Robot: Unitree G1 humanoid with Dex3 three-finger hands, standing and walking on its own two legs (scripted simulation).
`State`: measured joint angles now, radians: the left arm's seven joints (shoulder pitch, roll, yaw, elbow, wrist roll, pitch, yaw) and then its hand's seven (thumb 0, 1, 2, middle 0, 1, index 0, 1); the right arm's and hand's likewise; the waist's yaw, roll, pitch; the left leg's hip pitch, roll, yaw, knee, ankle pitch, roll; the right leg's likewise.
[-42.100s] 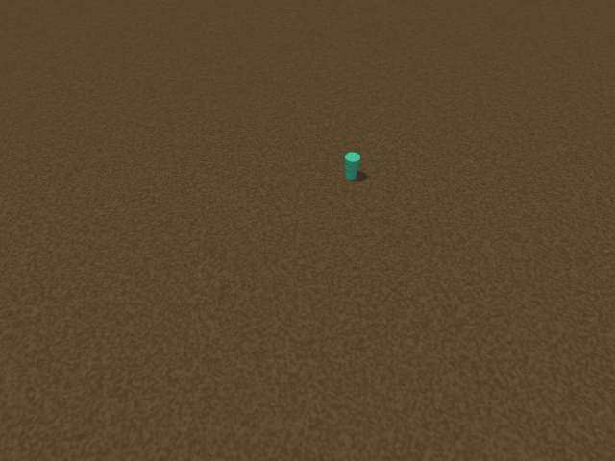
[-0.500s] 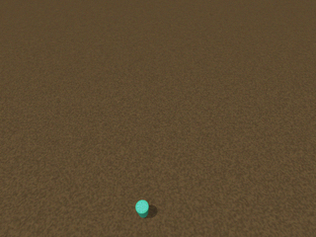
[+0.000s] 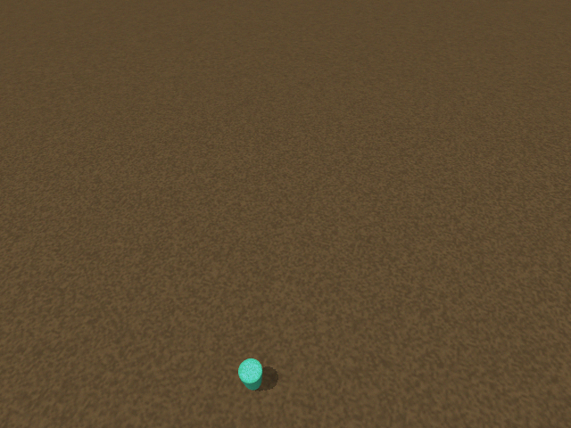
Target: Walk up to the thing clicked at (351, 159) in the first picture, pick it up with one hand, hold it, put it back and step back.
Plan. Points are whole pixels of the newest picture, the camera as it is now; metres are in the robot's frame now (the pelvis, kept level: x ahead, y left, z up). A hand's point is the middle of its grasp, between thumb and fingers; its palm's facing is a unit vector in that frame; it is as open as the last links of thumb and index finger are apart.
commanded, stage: stand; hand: left
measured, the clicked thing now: (251, 376) +0.40 +0.14 -0.72
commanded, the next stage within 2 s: go down in 0.98 s
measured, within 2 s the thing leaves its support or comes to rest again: neither
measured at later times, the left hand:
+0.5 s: hand out of the picture +0.07 +0.24 -0.16, palm faces +0.03 -0.94 -0.33, open 7.4 cm
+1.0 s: hand out of the picture +0.08 +0.25 -0.16, palm faces +0.01 -0.94 -0.34, open 7.4 cm
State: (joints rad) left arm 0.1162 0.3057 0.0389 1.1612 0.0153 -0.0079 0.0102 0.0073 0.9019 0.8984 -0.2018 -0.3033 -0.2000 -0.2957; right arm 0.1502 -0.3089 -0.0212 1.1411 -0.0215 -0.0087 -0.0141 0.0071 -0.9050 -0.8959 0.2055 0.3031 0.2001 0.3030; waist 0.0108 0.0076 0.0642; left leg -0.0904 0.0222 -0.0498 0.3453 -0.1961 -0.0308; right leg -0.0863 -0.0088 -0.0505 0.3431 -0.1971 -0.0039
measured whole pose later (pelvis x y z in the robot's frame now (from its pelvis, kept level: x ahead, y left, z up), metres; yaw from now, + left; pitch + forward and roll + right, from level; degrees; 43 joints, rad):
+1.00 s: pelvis +0.01 +0.00 +0.00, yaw +0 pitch -3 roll +0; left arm 0.10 0.33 0.02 1.15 0.01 -0.02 0.00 0.01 0.90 0.90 -0.20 -0.30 -0.20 -0.30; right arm 0.12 -0.33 0.00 1.13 -0.01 -0.01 -0.01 0.01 -0.90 -0.90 0.21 0.30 0.20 0.30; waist 0.01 0.01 0.05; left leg -0.08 0.03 -0.04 0.31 -0.19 -0.04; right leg -0.08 0.00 -0.05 0.32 -0.20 -0.01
